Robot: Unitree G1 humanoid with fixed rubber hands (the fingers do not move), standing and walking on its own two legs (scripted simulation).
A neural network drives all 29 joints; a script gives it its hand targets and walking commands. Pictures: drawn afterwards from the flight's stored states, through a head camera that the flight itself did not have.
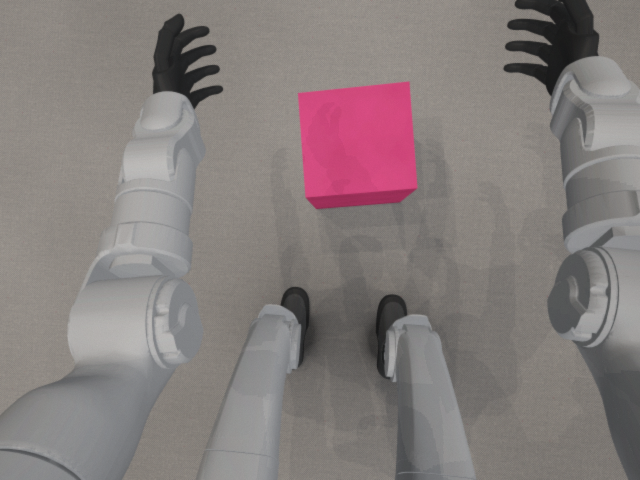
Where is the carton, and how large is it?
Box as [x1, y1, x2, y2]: [298, 82, 416, 208]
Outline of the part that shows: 409,82 298,93 305,197 316,208 398,202 416,188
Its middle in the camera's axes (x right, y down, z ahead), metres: +0.08 -0.19 +0.86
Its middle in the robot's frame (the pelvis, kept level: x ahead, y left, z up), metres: +0.54 +0.00 -0.53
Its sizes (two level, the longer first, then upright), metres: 0.210 0.200 0.250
